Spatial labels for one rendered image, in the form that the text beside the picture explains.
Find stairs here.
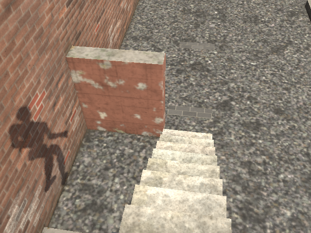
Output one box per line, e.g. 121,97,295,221
112,128,232,233

